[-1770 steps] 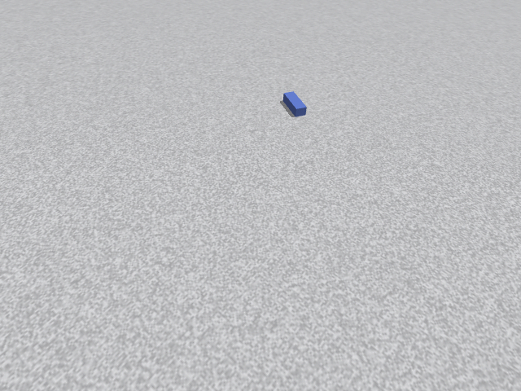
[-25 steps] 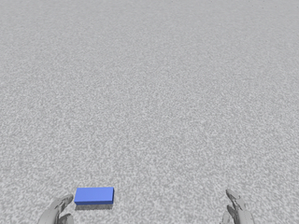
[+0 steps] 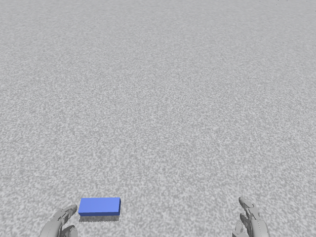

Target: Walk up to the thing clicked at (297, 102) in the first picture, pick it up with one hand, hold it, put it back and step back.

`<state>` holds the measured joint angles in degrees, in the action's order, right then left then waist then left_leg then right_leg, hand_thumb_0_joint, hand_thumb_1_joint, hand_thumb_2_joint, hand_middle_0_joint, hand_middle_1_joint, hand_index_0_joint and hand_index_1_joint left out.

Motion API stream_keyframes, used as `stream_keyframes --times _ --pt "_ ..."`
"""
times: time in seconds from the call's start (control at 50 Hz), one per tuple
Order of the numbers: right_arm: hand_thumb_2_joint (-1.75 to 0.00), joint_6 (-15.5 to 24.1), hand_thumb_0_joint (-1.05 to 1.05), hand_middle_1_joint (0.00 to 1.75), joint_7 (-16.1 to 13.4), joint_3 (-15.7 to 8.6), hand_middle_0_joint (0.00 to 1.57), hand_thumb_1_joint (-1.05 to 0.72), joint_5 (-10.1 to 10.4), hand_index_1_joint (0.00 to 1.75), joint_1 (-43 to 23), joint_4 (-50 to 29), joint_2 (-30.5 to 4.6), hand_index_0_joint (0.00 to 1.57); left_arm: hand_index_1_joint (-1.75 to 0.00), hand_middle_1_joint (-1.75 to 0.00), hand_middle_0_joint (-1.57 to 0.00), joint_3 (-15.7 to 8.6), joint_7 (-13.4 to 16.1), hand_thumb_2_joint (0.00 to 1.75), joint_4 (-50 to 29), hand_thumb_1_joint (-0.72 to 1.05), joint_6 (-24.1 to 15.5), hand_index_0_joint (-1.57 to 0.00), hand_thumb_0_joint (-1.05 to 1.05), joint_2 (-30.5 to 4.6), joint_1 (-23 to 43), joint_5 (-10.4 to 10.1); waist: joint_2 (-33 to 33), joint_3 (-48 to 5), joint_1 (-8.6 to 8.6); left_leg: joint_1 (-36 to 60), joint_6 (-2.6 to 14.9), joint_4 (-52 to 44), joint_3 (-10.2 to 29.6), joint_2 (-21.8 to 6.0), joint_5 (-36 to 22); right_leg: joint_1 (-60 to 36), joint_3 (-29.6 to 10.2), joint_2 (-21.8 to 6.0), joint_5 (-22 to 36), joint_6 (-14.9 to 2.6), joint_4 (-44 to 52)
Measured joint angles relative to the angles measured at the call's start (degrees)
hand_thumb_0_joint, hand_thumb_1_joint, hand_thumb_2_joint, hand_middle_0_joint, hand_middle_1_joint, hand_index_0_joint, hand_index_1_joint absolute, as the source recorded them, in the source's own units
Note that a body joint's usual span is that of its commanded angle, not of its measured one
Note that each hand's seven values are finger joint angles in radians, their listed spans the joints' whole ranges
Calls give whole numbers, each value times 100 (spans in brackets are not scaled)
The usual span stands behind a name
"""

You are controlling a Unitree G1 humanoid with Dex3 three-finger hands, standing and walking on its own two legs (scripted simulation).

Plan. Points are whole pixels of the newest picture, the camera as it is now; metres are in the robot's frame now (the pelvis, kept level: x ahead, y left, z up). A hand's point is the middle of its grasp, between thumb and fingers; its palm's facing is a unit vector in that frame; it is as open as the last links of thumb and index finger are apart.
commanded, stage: home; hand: left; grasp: from above
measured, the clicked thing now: (100, 206) +0.44 +0.29 -0.68
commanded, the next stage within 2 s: stand in 0.70 s
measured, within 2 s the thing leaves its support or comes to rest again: neither
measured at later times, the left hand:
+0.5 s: hand out of the picture +0.17 +0.18 -0.05, palm faces +0.06 -0.98 -0.19, open 7.4 cm
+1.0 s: hand out of the picture +0.13 +0.22 -0.10, palm faces +0.02 -0.94 -0.33, open 7.4 cm
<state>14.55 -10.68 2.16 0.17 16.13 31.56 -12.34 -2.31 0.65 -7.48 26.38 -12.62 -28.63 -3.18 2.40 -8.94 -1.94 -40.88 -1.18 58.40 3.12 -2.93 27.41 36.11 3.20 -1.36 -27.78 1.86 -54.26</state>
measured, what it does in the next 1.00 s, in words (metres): stands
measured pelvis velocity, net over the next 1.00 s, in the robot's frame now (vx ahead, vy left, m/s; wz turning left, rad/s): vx -0.01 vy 0.00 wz -0.01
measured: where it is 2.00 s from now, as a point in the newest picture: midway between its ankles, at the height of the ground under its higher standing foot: outside the picture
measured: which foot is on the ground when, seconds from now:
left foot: down 0.00-1.00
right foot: down 0.00-1.00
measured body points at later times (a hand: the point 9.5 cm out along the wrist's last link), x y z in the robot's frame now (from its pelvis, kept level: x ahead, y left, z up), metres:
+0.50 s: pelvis +0.01 +0.00 +0.00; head +0.03 +0.01 +0.45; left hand +0.16 +0.23 -0.03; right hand +0.17 -0.24 -0.06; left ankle +0.02 +0.13 -0.68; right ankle -0.01 -0.14 -0.68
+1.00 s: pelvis -0.01 +0.00 +0.02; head +0.01 +0.01 +0.47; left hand +0.13 +0.27 -0.07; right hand +0.12 -0.27 -0.09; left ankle +0.02 +0.13 -0.68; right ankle -0.01 -0.14 -0.68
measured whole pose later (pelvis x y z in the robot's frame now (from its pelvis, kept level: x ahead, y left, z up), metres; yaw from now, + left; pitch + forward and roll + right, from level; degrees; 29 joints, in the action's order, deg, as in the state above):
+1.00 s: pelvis -0.01 +0.00 +0.02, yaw +0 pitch +2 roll +0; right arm 2.7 -1.1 -0.8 -3.6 10.1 45.3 -16.2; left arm -2.1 1.6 30.2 6.0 -16.9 -13.9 2.6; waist -1.1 1.3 1.5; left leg -27.7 -0.6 49.1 0.1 -1.1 22.9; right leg 25.7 0.6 -3.3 -25.2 1.8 -49.4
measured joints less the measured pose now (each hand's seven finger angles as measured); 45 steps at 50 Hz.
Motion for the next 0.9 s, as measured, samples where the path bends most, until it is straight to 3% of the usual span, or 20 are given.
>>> stream_keyframes --times 0.8,0.86,0.9 --pt "-89 -151 2 30 44 -33 21 -90 12 30 38 -72 -9 21 -30 -29 -20 -2 12 90 -18 90 2 -20 1 2 -37 -24 7 -29 -14 1 -18 21 19 -6 37 1 11 10 -48 -14 -33" --pt "-89 -524 1 30 348 -116 21 -90 -424 30 -322 512 -102 20 -30 -30 -20 173 98 90 1341 90 -1067 -20 1 -144 687 360 -161 517 200 549 19 -233 -113 52 -91 -441 -103 -55 18 -41 67" --pt "-89 -868 1 30 611 -95 21 -90 -543 30 -523 882 -225 21 -30 -30 -20 168 110 90 2318 90 -1530 -21 1 -242 1127 511 -258 721 288 813 32 -462 -186 106 -217 -637 -165 -111 92 -50 179"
